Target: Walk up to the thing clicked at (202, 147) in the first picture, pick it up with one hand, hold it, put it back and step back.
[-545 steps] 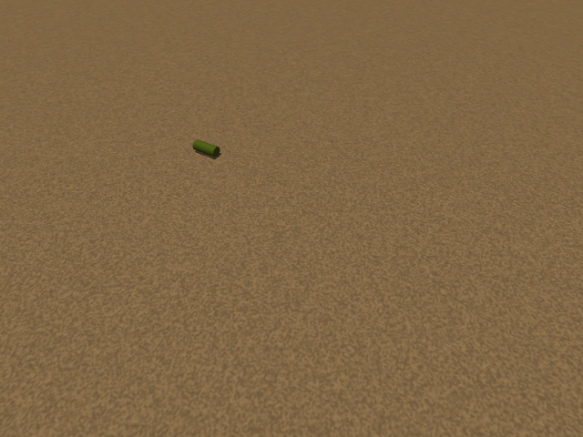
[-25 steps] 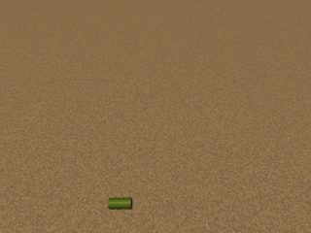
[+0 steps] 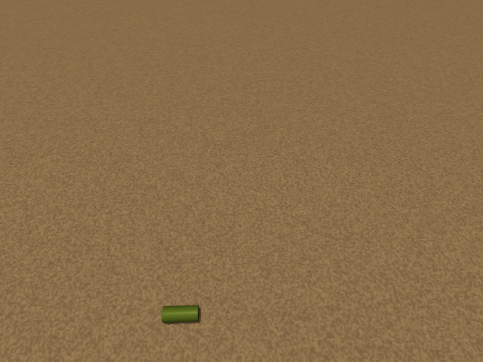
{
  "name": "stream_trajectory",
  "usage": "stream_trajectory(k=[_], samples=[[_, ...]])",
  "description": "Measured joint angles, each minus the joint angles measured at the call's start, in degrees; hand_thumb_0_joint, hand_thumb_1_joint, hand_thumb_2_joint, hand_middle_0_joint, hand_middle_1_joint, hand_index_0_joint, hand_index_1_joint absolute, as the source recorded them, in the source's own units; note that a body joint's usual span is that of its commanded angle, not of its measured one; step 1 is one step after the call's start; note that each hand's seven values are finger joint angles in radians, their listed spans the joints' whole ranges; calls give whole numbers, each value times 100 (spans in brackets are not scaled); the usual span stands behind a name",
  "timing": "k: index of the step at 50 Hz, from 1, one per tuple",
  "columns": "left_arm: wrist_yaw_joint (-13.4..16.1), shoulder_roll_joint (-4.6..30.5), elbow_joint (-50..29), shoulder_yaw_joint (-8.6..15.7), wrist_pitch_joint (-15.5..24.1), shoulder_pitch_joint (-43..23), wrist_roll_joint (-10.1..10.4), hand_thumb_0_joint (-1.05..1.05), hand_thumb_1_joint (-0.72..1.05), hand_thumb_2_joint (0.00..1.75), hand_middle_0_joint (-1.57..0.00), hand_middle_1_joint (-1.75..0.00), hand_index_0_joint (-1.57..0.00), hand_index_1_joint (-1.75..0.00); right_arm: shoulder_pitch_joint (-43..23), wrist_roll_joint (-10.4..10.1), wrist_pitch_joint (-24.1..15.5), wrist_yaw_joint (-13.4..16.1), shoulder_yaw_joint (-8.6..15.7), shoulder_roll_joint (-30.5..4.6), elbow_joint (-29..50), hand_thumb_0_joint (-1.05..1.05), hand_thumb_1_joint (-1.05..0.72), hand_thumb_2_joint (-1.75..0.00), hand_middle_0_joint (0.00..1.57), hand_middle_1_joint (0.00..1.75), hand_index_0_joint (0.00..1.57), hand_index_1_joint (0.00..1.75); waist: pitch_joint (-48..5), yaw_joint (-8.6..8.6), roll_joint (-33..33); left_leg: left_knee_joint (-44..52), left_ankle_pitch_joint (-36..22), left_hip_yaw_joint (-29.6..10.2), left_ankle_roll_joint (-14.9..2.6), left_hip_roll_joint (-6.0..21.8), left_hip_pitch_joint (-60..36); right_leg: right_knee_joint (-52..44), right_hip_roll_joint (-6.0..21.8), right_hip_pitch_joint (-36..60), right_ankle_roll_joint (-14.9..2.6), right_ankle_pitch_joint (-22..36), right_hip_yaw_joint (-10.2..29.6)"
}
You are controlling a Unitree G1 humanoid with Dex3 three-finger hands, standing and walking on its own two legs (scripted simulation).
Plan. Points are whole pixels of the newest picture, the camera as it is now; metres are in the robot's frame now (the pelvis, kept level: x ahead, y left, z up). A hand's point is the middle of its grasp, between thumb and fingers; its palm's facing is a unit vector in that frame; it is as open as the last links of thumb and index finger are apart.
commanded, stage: stand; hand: left
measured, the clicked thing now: (181, 313) +0.44 +0.24 -0.75
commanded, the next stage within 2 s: none
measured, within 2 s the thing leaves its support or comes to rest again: neither
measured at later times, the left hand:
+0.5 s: hand out of the picture +0.06 +0.25 -0.16, palm faces -0.02 -0.94 -0.35, open 7.4 cm
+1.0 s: hand out of the picture +0.08 +0.25 -0.15, palm faces -0.04 -0.94 -0.35, open 7.4 cm
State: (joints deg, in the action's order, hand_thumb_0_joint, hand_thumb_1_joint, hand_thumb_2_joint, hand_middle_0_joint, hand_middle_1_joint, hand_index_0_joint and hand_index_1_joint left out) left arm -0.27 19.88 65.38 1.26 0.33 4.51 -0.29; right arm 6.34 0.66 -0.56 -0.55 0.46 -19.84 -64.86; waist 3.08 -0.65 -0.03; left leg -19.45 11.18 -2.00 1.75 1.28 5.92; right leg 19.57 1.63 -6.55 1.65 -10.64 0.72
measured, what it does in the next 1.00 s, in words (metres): stands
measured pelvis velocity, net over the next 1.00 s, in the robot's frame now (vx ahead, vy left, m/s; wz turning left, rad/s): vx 0.00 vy -0.01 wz -0.01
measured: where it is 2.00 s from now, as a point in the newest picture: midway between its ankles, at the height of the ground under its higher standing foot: outside the picture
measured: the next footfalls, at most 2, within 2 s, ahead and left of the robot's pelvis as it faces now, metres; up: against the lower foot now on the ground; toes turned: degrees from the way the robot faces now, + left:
none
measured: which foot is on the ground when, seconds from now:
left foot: down 0.00-1.00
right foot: down 0.00-1.00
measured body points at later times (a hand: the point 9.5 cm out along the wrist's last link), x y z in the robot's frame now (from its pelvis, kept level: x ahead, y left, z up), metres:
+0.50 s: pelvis -0.01 -0.01 +0.00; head +0.01 -0.01 +0.45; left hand +0.06 +0.30 -0.13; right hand +0.07 -0.31 -0.13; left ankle +0.00 +0.14 -0.75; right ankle +0.00 -0.14 -0.75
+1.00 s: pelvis +0.00 -0.01 +0.00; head +0.01 -0.01 +0.45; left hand +0.08 +0.30 -0.13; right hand +0.07 -0.31 -0.13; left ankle +0.00 +0.14 -0.75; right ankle +0.00 -0.14 -0.75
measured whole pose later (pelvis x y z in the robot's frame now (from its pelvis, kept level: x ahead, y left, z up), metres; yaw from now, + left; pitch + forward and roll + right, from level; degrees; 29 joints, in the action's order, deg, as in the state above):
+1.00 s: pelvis +0.00 -0.01 +0.00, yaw -1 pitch -2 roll +0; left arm -0.4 20.7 64.0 0.1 0.2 6.4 -0.4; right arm 6.5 0.6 -0.3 -0.8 0.0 -20.4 -64.6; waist 3.2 -0.4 0.2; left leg -19.1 11.0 -1.6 2.4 2.1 6.1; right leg 20.0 0.8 -7.4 1.0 -10.6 1.1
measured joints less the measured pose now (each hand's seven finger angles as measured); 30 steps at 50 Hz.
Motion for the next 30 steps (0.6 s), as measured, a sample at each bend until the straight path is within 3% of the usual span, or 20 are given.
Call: stream_trajectory(k=[30], samples=[[-17, 66, -62, -94, -11, 242, -10, 1, 91, 90, -20, -30, -20, -30, -21, -5, 40, -41, -22, -55, -13, 1, -91, -90, 20, 30, 21, 30, 42, 38, 29, 49, -68, -6, 60, 66, 40, 10, -66, -73, -62, 43, -6]])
